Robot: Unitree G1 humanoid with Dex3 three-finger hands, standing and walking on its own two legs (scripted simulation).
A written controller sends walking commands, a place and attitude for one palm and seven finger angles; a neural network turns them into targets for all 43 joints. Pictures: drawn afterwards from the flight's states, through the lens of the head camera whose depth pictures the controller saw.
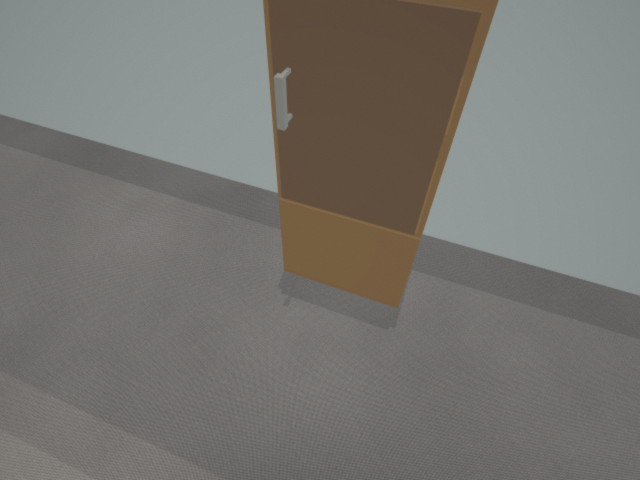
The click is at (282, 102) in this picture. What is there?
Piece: cupboard door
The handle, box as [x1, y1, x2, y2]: [274, 68, 292, 130]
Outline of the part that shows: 290,68 286,68 280,74 277,73 274,76 277,128 283,130 286,128 287,122 292,116 292,114 288,114 286,111 285,77 290,72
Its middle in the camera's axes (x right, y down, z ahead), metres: -0.09 -0.34 +0.93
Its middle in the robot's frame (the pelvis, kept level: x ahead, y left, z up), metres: +0.92 +0.14 +0.00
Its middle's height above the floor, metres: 0.78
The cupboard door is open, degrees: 0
